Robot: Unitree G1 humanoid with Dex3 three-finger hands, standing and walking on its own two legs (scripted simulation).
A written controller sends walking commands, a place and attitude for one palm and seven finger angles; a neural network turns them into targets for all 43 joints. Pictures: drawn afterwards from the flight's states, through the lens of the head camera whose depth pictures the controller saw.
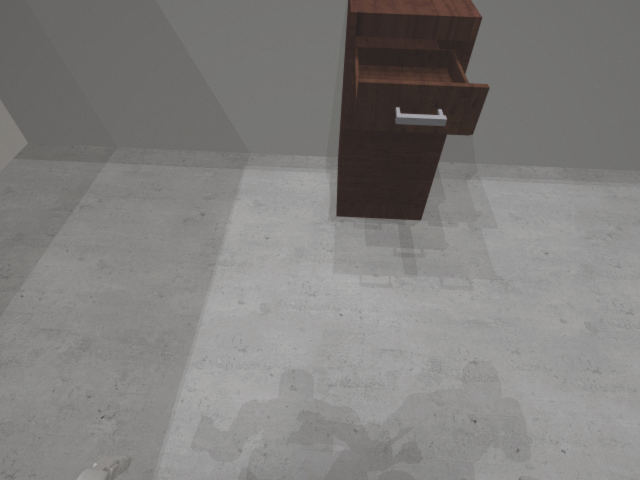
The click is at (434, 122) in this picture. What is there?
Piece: drawer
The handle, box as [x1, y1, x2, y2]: [395, 107, 446, 125]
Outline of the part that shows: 395,109 396,123 444,125 446,121 446,117 442,114 441,109 438,109 437,115 403,114 399,112 399,107 396,107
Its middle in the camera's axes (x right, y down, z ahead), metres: +0.26 -0.33 +1.03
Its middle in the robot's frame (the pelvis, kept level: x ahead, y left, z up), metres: +1.00 -0.21 -0.06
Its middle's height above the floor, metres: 0.71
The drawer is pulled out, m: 0.29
